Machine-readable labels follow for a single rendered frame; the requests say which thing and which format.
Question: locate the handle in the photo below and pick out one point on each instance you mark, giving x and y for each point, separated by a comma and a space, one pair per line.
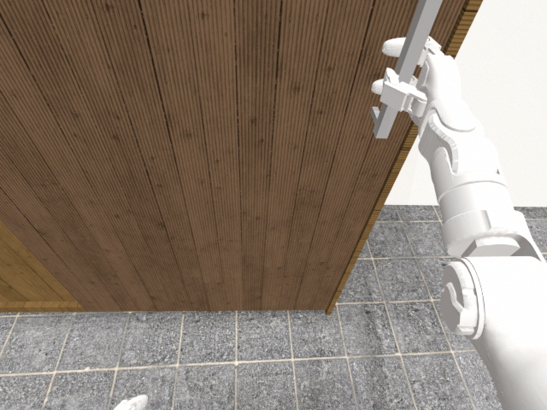
420, 27

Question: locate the robot right hand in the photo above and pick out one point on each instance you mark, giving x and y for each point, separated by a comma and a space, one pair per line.
439, 78

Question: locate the right robot forearm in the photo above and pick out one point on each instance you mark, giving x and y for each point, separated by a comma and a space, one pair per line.
478, 215

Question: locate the wardrobe door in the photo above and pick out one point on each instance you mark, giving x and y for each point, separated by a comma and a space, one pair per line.
23, 278
197, 155

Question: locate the right robot upper arm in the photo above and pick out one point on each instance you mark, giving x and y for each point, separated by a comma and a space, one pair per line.
499, 303

